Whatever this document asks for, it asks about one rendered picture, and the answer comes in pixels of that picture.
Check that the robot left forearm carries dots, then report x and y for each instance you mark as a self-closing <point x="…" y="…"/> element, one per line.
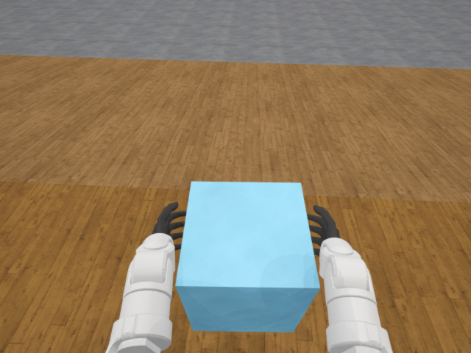
<point x="144" y="325"/>

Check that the robot left hand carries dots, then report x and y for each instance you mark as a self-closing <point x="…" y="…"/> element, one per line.
<point x="163" y="222"/>

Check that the robot right forearm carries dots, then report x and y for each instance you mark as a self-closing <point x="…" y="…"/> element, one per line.
<point x="354" y="324"/>

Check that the robot right hand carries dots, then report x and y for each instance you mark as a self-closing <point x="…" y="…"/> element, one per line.
<point x="328" y="227"/>

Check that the carton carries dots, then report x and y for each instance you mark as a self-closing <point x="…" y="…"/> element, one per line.
<point x="247" y="261"/>

